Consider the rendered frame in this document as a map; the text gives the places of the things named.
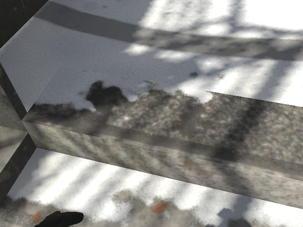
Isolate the left robot hand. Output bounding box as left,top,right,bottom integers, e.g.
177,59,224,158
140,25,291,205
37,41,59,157
34,211,84,227

